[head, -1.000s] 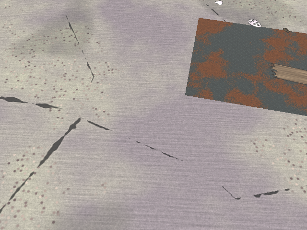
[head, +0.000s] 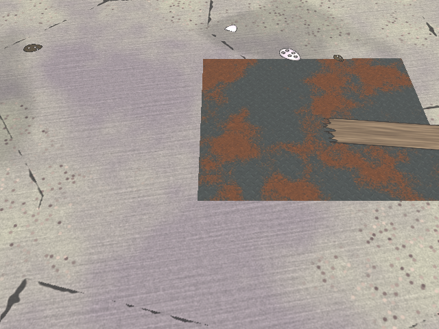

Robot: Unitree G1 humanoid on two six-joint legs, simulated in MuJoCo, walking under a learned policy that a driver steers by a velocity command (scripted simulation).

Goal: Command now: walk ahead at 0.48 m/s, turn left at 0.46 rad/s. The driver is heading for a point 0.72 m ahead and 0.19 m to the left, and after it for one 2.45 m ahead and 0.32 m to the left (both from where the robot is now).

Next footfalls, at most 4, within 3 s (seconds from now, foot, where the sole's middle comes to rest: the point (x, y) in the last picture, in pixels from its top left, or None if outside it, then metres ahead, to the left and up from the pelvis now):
0.32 right None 0.38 -0.14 -0.77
0.84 left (164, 295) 0.55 0.20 -0.77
1.30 right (180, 211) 0.85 0.16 -0.77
1.70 left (118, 243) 0.73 0.36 -0.77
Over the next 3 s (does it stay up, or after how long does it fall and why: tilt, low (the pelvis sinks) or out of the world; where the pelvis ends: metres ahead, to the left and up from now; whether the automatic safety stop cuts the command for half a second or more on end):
stays up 0.80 0.15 0.00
